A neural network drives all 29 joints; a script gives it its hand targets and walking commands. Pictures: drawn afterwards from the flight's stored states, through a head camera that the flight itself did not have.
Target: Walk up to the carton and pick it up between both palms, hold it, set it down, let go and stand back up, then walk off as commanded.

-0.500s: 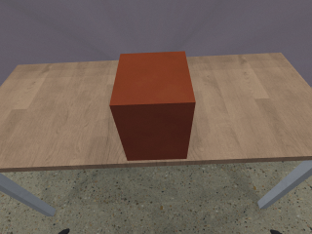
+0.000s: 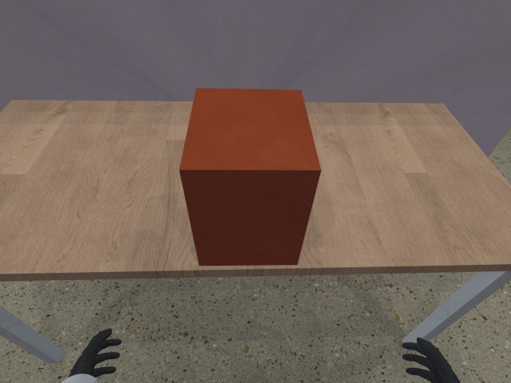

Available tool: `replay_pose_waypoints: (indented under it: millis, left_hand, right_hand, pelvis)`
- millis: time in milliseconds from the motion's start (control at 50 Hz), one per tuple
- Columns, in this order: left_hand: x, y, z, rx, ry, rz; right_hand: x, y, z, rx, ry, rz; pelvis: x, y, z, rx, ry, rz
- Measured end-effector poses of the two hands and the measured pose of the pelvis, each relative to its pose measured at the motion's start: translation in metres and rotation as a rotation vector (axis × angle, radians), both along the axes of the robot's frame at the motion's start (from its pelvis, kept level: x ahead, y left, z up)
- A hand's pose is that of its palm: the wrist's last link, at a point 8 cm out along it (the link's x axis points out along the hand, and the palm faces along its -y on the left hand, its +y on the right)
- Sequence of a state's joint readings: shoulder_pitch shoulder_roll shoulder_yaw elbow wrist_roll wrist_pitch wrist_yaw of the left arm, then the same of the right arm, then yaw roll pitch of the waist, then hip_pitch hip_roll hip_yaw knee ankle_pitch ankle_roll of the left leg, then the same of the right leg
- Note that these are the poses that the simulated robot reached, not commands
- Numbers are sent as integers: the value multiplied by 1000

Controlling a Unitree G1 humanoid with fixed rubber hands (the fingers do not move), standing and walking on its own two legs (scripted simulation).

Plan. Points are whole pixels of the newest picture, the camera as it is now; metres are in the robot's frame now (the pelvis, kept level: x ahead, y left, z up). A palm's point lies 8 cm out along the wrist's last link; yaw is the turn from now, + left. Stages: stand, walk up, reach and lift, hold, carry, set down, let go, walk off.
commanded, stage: reach and lift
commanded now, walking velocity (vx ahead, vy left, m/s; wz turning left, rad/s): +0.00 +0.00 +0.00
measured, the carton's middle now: (248, 180) +0.45 +0.05 +0.06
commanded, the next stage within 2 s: none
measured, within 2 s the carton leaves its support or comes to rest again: neither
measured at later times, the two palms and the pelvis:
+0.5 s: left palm (92, 360) +0.16 +0.26 -0.02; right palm (434, 377) +0.14 -0.21 -0.01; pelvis +0.00 +0.02 +0.01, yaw -2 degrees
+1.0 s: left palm (96, 325) +0.18 +0.24 +0.05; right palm (416, 336) +0.18 -0.18 +0.05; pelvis +0.01 +0.03 +0.01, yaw -2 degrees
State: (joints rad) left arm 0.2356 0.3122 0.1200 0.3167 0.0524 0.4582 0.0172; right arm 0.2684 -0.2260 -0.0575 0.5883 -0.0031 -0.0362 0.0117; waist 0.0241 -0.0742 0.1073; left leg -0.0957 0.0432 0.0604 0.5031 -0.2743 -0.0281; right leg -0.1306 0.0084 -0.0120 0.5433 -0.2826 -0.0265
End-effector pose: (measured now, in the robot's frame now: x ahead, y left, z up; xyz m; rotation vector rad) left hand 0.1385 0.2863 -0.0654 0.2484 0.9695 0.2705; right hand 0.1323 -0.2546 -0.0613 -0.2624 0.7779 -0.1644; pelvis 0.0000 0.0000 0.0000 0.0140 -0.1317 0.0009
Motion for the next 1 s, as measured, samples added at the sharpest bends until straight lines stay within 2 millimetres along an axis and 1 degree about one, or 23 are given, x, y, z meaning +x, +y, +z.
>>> replay_pose_waypoints:
  millis: [100, 160, 220, 300, 380, 520, 640, 780, 860, 1000]
  left_hand:
    - [3, 4, 19, 12, -50, -22]
    - [5, -2, 28, -6, -74, -44]
    - [8, -9, 35, -29, -114, -63]
    - [13, -16, 40, -64, -164, -69]
    - [17, -22, 44, -92, -223, -79]
    - [19, -23, 48, -111, -287, -59]
    - [20, -21, 62, -115, -366, -36]
    - [24, -30, 80, -149, -441, -46]
    - [30, -37, 92, -168, -491, -59]
    - [44, -44, 114, -172, -575, -80]
  right_hand:
    - [13, 20, 9, 54, -61, 20]
    - [16, 30, 10, 87, -79, 6]
    - [14, 37, 12, 105, -94, -9]
    - [11, 41, 20, 112, -126, -29]
    - [10, 41, 34, 103, -174, -49]
    - [13, 44, 57, 108, -219, -50]
    - [22, 56, 72, 146, -263, -30]
    - [31, 70, 83, 193, -330, -39]
    - [35, 74, 92, 213, -375, -49]
    - [47, 78, 109, 228, -456, -47]
  pelvis:
    - [-4, 8, 5, -2, -2, -8]
    - [-5, 12, 7, -3, 2, -8]
    - [-5, 16, 9, -4, 8, -11]
    - [-3, 20, 11, -4, 17, -17]
    - [-1, 22, 12, -4, 24, -23]
    - [1, 25, 13, -6, 26, -32]
    - [2, 28, 14, -11, 31, -33]
    - [5, 32, 14, -15, 43, -27]
    - [8, 34, 14, -15, 50, -28]
    - [11, 33, 14, -15, 50, -33]
